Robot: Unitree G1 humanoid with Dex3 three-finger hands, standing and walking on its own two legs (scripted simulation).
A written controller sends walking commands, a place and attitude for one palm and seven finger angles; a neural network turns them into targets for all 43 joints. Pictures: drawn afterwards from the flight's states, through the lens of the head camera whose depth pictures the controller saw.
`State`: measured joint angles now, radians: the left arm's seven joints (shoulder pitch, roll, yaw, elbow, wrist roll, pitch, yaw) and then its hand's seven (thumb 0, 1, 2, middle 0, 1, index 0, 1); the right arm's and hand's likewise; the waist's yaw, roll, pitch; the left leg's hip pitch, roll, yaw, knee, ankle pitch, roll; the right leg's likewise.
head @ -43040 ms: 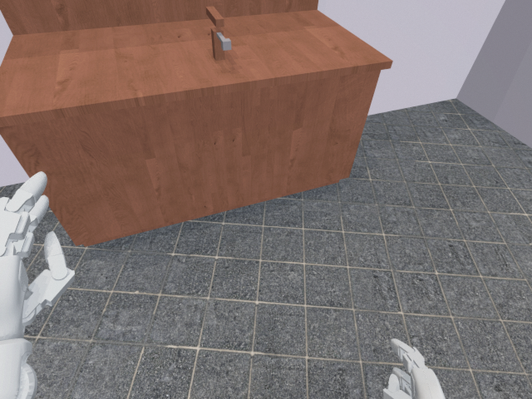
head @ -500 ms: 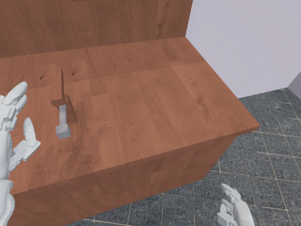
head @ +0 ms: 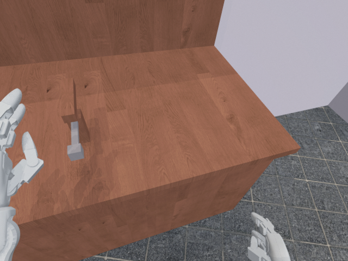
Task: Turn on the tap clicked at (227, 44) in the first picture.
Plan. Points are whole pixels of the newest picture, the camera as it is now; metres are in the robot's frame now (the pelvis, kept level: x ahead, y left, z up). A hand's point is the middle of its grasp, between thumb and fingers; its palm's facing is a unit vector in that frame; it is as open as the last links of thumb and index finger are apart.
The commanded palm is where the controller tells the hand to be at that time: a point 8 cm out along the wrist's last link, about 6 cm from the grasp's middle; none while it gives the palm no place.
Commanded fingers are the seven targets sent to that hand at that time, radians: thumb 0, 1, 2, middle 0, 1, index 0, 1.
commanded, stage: come to a stop and stand still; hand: left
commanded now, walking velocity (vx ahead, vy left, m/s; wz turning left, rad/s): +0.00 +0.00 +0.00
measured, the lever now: (75, 152) +0.31 +0.27 +0.06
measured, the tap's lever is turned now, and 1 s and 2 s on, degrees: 0 0 0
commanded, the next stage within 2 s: look again from close up in 0.26 s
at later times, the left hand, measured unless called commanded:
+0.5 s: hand (35, 172) +0.21 +0.26 +0.16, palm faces +0.39 -0.86 -0.34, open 7.4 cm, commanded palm +0.15 +0.29 +0.18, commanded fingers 0.00 0.90 0.90 -0.20 -0.30 -0.20 -0.30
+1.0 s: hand (37, 165) +0.22 +0.26 +0.16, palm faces +0.35 -0.86 -0.38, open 7.4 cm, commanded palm +0.15 +0.29 +0.17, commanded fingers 0.00 0.90 0.90 -0.20 -0.30 -0.20 -0.30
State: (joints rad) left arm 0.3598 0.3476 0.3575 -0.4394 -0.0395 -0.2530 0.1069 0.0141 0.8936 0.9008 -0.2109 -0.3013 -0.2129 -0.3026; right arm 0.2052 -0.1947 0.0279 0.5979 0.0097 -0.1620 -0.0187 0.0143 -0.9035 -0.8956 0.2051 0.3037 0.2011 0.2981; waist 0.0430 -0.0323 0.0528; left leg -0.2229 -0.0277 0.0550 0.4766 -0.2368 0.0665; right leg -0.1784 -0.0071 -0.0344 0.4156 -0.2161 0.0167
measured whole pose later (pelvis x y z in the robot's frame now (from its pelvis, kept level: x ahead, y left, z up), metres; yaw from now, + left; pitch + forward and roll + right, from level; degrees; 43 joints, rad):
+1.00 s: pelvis -0.02 -0.01 -0.01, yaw +1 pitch -1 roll +0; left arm 0.25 0.41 0.40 -0.36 -0.11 0.08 -0.04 0.01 0.90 0.90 -0.20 -0.30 -0.20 -0.30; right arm 0.15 -0.25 0.05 0.59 0.01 -0.10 0.01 0.01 -0.90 -0.90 0.21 0.30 0.20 0.30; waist 0.04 0.02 0.01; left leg -0.28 -0.05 0.05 0.52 -0.23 0.06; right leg -0.26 -0.01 -0.02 0.55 -0.27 0.00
